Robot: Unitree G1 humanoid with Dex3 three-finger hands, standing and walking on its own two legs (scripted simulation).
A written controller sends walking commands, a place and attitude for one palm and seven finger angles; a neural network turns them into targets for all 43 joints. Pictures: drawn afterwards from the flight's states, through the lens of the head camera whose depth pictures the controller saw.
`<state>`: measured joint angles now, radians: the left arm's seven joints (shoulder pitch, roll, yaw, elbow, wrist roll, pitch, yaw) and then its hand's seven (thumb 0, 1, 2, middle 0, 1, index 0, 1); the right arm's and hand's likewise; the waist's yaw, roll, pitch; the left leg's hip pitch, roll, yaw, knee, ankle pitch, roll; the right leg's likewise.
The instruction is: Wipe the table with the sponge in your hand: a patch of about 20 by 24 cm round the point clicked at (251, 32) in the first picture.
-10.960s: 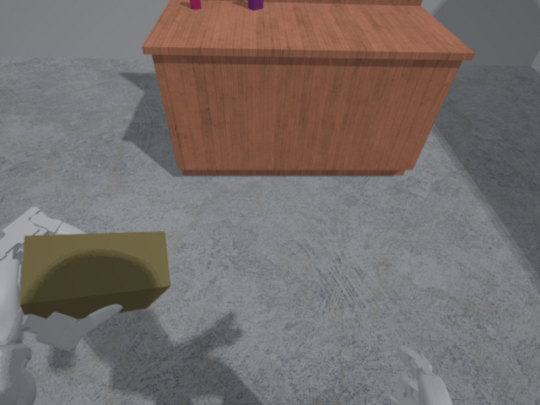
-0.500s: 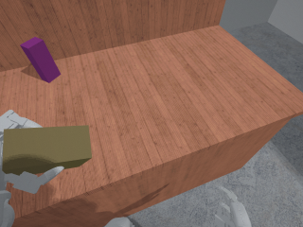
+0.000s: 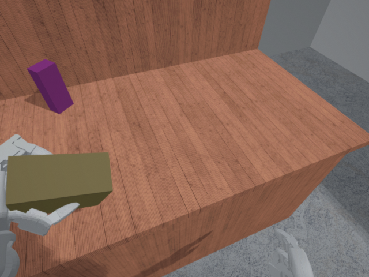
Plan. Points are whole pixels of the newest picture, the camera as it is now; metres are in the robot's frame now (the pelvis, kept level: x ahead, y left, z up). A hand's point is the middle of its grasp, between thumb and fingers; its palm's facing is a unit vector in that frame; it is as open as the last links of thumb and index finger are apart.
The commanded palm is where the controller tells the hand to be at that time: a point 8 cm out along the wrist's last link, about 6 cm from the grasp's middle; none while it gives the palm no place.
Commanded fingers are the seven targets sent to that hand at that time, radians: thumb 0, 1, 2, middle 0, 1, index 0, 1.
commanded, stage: come to a stop and stand still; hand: left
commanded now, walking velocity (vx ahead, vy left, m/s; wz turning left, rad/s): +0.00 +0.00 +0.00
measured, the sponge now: (76, 184) +0.23 +0.20 +0.15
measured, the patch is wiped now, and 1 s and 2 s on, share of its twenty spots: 0.00 0.00 0.00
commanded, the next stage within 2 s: none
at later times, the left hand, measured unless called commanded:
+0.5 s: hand out of the picture +0.15 +0.35 +0.17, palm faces +0.45 -0.80 -0.39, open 10.2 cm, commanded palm +0.09 +0.36 +0.18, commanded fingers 0.00 0.10 1.30 -1.20 -1.60 -1.20 -1.60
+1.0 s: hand out of the picture +0.08 +0.38 +0.17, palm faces +0.49 -0.80 -0.34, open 10.2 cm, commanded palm +0.01 +0.40 +0.18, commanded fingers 0.00 0.10 1.30 -1.20 -1.60 -1.20 -1.60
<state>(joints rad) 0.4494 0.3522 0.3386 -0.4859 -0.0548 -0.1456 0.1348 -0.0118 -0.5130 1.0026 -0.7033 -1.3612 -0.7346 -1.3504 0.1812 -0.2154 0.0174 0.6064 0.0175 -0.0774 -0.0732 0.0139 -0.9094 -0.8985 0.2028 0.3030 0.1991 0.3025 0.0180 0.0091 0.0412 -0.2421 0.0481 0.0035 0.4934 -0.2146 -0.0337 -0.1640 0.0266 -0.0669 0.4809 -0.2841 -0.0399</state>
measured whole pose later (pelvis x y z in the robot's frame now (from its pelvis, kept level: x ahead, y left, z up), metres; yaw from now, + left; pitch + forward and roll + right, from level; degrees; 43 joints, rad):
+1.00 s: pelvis -0.12 +0.10 -0.01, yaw +6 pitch -6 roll -4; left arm 0.29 0.37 0.36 -0.47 -0.01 -0.17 0.08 -0.01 -0.51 1.01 -0.70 -1.36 -0.73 -1.35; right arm 0.19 -0.19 -0.01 0.60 0.01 -0.15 0.00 0.01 -0.91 -0.90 0.20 0.30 0.20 0.30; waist 0.05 0.00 0.13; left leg -0.35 -0.01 0.11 0.47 -0.10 0.04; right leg -0.26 0.04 -0.03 0.73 -0.46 -0.03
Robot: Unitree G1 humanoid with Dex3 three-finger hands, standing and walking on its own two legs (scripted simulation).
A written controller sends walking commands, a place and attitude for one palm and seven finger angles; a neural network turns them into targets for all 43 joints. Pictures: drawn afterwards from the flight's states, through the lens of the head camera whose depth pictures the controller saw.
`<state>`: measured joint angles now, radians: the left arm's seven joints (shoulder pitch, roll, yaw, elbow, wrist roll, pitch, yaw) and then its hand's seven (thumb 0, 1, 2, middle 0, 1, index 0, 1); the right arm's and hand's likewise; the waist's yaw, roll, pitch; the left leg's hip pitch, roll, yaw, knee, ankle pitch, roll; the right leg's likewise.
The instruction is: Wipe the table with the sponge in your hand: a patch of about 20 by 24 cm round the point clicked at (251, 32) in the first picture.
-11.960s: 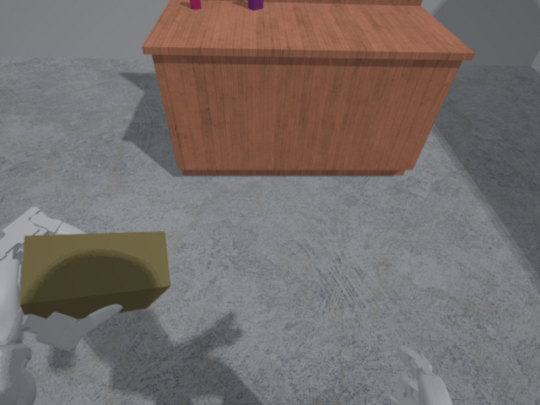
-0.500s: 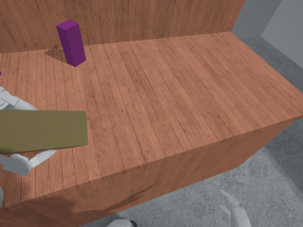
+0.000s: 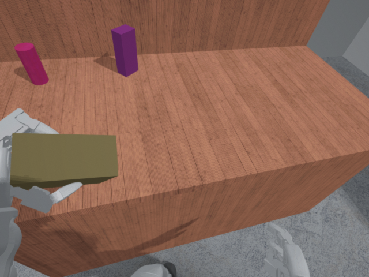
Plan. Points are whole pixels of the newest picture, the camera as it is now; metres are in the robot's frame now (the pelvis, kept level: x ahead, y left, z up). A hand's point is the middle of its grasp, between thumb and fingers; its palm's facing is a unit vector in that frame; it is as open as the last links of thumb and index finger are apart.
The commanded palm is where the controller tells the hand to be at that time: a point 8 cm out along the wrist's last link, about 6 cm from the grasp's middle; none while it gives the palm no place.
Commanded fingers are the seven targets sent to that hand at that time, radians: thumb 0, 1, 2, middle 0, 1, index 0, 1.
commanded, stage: come to a stop and stand still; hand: left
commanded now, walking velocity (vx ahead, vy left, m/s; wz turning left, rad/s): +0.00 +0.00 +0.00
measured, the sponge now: (80, 163) +0.25 +0.21 +0.16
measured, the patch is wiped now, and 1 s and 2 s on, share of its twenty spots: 0.00 0.00 0.00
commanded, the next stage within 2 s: none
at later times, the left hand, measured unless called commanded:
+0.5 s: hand (17, 192) +0.17 +0.26 +0.19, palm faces +0.24 -0.84 -0.49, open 10.2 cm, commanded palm +0.12 +0.31 +0.19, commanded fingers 0.00 0.10 1.30 -1.20 -1.60 -1.20 -1.60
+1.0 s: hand out of the picture +0.13 +0.27 +0.19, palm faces +0.31 -0.78 -0.55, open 10.2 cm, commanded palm +0.07 +0.31 +0.19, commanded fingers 0.00 0.10 1.30 -1.20 -1.60 -1.20 -1.60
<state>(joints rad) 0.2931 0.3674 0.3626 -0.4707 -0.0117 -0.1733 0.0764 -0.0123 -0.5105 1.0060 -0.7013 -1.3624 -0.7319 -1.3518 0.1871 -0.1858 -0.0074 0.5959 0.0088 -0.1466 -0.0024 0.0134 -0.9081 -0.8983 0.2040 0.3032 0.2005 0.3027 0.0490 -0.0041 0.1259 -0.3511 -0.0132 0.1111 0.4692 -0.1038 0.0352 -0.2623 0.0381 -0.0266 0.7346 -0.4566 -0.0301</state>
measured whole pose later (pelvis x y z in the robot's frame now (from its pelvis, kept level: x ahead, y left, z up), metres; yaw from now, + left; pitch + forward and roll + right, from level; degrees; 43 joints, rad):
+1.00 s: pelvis -0.11 +0.04 -0.02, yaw -4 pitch -3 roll -3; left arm 0.44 0.47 0.45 -0.48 -0.03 -0.23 0.08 -0.01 -0.51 1.01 -0.70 -1.36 -0.73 -1.35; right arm 0.25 -0.20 -0.01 0.60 0.02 -0.13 0.00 0.01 -0.91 -0.90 0.21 0.30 0.20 0.30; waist -0.02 0.08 0.07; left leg -0.39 0.04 -0.06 0.87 -0.42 0.03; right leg -0.32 0.06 -0.10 0.68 -0.30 -0.06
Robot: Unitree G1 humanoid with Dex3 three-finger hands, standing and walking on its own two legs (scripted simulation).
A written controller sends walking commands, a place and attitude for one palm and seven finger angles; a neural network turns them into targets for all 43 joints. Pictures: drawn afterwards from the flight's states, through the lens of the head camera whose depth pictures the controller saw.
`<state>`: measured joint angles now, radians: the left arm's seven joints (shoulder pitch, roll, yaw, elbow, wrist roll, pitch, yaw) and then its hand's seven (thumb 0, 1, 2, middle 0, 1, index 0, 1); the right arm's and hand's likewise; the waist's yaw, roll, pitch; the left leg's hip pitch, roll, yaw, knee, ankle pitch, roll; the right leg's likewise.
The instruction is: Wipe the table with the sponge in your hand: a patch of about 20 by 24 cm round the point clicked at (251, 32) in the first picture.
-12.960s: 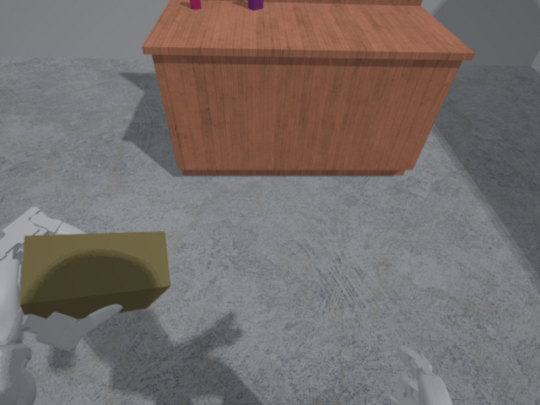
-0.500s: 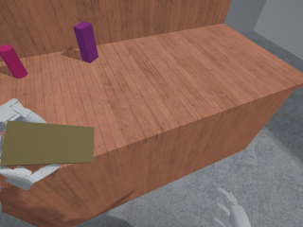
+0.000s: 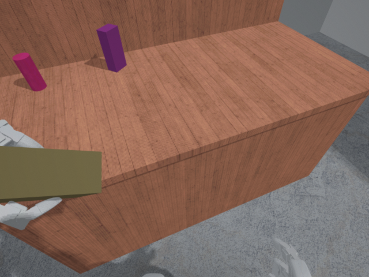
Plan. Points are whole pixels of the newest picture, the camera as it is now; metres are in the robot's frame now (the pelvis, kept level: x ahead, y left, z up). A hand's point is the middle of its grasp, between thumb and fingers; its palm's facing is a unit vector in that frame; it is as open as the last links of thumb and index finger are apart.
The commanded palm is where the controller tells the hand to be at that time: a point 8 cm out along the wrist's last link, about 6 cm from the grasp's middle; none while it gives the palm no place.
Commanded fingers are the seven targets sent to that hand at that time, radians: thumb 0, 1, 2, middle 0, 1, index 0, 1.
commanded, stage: come to a stop and stand still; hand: left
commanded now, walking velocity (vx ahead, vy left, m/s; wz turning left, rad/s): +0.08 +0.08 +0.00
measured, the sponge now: (60, 177) +0.23 +0.21 +0.18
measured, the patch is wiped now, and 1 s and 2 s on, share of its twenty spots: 0.00 0.00 0.00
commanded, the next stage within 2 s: look again from close up in 1.22 s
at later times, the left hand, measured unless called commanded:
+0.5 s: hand (11, 197) +0.18 +0.24 +0.21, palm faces +0.38 -0.76 -0.53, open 10.2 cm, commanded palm +0.11 +0.28 +0.20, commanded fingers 0.00 0.10 1.30 -1.20 -1.60 -1.20 -1.60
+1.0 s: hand out of the picture +0.11 +0.26 +0.20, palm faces +0.43 -0.76 -0.48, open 10.2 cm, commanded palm +0.04 +0.29 +0.20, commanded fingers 0.00 0.10 1.30 -1.20 -1.60 -1.20 -1.60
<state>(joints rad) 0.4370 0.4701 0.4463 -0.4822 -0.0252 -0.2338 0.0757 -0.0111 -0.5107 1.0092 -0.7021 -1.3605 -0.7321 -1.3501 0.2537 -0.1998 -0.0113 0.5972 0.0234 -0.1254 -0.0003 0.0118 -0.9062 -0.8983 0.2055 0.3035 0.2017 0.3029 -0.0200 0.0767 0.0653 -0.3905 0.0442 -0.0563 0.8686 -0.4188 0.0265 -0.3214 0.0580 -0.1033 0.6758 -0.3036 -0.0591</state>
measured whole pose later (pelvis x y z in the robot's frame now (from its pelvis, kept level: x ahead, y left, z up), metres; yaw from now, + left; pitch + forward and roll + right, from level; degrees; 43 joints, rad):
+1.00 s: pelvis -0.10 +0.00 +0.01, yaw +4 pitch -3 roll -2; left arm 0.41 0.42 0.41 -0.44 -0.06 -0.19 0.10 -0.01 -0.51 1.01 -0.71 -1.35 -0.73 -1.34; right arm 0.22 -0.20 -0.01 0.58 0.04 -0.11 0.00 0.01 -0.91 -0.90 0.20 0.30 0.20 0.30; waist -0.03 0.07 0.08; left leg -0.36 0.02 -0.06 0.91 -0.41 0.00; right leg -0.31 0.06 -0.08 0.61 -0.26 -0.07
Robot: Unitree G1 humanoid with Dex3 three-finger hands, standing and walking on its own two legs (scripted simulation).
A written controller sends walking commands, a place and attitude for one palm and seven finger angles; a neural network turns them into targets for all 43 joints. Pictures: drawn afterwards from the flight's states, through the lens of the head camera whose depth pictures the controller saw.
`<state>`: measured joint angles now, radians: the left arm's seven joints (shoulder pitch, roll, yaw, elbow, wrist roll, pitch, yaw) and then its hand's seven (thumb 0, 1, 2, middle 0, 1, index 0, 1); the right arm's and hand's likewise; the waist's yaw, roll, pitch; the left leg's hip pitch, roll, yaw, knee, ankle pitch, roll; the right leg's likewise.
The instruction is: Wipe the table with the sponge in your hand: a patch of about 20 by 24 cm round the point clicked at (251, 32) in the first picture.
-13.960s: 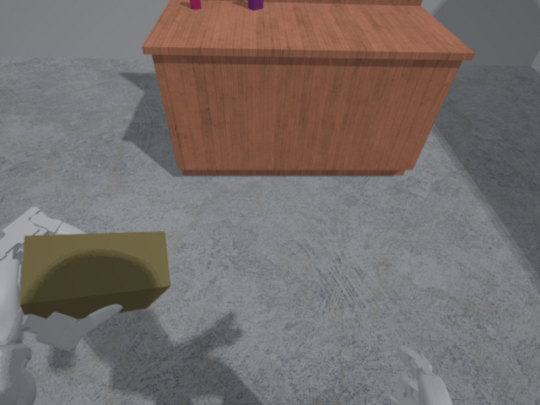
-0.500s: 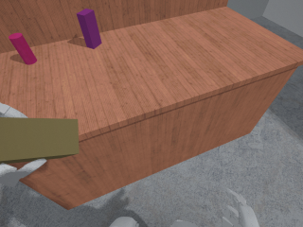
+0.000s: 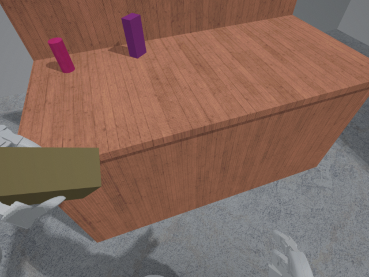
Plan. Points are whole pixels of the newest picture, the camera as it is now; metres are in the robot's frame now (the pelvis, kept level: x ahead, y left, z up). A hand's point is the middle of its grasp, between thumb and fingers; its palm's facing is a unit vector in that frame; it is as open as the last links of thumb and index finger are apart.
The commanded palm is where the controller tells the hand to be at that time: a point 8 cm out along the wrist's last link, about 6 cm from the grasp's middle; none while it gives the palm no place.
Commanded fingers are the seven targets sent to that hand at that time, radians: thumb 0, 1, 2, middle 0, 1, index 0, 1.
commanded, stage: come to a stop and stand still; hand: left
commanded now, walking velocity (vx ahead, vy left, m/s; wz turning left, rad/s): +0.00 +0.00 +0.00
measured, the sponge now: (63, 177) +0.25 +0.21 +0.16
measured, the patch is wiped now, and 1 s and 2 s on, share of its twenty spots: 0.00 0.00 0.00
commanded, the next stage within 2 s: look again from close up in 0.22 s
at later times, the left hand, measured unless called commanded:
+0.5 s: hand (13, 206) +0.19 +0.26 +0.18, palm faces +0.38 -0.81 -0.45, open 10.2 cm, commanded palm +0.14 +0.29 +0.19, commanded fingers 0.00 0.10 1.30 -1.20 -1.60 -1.20 -1.60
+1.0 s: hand (30, 185) +0.23 +0.26 +0.16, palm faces +0.38 -0.84 -0.38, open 10.2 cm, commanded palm +0.18 +0.29 +0.19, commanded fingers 0.00 0.10 1.30 -1.20 -1.60 -1.20 -1.60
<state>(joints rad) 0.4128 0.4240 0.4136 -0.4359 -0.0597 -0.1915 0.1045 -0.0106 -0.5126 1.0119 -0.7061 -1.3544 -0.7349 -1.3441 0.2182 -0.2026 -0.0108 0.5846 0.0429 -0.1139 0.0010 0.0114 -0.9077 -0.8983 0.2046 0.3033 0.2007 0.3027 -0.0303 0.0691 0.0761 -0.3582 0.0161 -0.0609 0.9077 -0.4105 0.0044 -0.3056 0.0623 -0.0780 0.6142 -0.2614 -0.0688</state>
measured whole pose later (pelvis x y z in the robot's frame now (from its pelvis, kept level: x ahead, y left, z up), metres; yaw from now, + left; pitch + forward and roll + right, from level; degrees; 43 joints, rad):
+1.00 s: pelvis +0.00 +0.02 +0.01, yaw -3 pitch -1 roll +0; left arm 0.43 0.35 0.33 -0.38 -0.03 -0.13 0.15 -0.01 -0.51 1.01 -0.71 -1.35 -0.74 -1.33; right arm 0.24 -0.17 0.03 0.59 0.02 -0.09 -0.03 0.01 -0.91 -0.90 0.20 0.30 0.20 0.30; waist 0.01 0.01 0.00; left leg -0.21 0.05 0.02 0.59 -0.36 -0.02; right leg -0.26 0.04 -0.03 0.57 -0.29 -0.04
